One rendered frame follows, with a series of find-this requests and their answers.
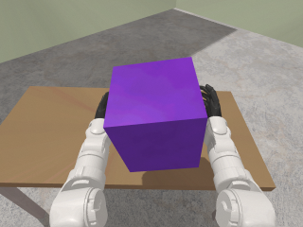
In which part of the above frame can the robot left upper arm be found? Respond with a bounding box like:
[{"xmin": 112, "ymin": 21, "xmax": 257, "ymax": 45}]
[{"xmin": 50, "ymin": 186, "xmax": 108, "ymax": 227}]

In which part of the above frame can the carton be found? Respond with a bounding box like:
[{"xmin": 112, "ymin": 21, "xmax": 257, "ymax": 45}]
[{"xmin": 103, "ymin": 57, "xmax": 208, "ymax": 172}]

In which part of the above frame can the table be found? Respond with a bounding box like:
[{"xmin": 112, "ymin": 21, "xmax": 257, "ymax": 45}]
[{"xmin": 0, "ymin": 86, "xmax": 276, "ymax": 221}]

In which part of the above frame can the robot right hand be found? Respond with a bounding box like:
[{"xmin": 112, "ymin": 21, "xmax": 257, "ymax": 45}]
[{"xmin": 199, "ymin": 84, "xmax": 222, "ymax": 118}]

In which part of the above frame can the robot left hand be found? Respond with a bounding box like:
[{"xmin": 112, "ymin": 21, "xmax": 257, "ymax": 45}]
[{"xmin": 95, "ymin": 92, "xmax": 109, "ymax": 119}]

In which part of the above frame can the right robot forearm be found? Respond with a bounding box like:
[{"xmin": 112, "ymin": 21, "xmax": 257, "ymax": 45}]
[{"xmin": 204, "ymin": 116, "xmax": 276, "ymax": 218}]

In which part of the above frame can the left robot forearm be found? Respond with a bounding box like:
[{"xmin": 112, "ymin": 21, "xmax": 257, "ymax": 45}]
[{"xmin": 49, "ymin": 118, "xmax": 112, "ymax": 227}]

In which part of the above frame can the robot right upper arm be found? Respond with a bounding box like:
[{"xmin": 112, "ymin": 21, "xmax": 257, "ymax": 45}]
[{"xmin": 215, "ymin": 188, "xmax": 287, "ymax": 227}]

